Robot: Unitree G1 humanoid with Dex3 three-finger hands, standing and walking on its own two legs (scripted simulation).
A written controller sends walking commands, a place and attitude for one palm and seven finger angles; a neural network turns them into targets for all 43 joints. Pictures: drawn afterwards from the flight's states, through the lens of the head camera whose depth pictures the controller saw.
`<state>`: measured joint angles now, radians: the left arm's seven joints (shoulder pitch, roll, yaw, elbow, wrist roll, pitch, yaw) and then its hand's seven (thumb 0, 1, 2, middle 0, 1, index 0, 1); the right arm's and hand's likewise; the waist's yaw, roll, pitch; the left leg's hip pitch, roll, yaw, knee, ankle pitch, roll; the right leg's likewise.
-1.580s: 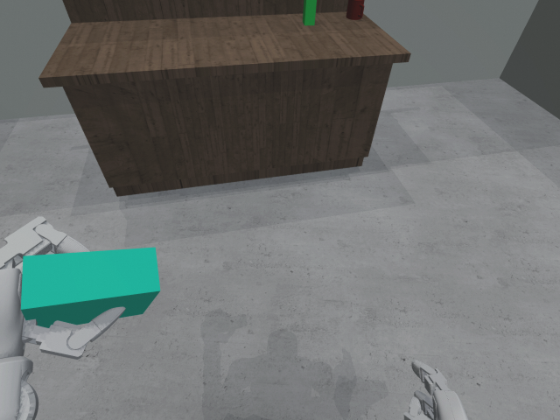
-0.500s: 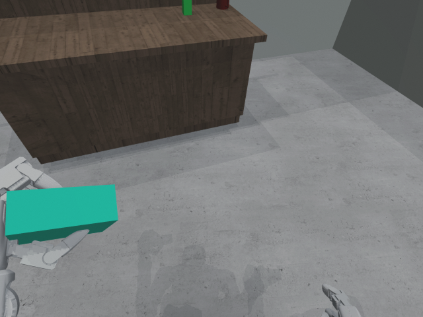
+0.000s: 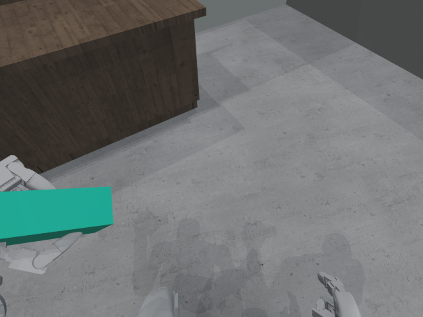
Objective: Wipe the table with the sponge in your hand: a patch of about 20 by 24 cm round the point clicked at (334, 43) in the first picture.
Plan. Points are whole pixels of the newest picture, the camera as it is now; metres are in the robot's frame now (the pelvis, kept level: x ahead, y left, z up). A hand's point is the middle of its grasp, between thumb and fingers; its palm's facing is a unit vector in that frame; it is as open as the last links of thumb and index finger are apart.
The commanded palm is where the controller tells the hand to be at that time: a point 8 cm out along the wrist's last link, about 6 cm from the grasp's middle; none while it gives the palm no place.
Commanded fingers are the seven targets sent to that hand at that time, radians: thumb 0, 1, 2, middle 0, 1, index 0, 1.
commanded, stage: walk to a spot facing it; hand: left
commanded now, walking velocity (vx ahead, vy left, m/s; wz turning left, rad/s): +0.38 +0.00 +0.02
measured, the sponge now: (71, 215) +0.23 +0.19 +0.16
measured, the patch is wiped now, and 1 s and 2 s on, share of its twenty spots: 0.00 0.00 0.00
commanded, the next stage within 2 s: none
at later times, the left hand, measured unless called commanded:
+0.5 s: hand (99, 107) +0.40 +0.19 +0.19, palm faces +0.38 -0.78 -0.49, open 9.1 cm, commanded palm +0.35 +0.24 +0.19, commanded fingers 0.00 0.10 1.30 -1.20 -1.60 -1.20 -1.60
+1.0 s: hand (126, 53) +0.57 +0.19 +0.18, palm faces +0.47 -0.78 -0.40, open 9.1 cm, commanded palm +0.49 +0.23 +0.19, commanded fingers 0.00 0.10 1.30 -1.20 -1.60 -1.20 -1.60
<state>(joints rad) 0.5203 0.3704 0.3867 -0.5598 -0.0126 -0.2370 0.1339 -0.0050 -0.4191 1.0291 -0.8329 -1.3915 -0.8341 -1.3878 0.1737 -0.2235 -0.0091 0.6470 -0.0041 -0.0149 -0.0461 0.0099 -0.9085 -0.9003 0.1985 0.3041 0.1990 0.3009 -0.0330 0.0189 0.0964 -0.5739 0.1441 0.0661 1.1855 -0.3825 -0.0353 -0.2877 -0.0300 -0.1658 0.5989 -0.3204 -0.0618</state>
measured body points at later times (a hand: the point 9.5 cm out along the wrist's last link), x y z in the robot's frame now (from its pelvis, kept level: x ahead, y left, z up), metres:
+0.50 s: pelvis +0.18 -0.04 +0.00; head +0.21 -0.06 +0.44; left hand +0.37 +0.23 +0.22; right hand +0.34 -0.22 -0.11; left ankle +0.16 +0.14 -0.73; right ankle +0.23 -0.15 -0.73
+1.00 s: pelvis +0.35 -0.06 -0.01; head +0.38 -0.05 +0.44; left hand +0.54 +0.23 +0.20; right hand +0.54 -0.30 -0.09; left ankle +0.40 +0.05 -0.73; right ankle +0.26 -0.16 -0.66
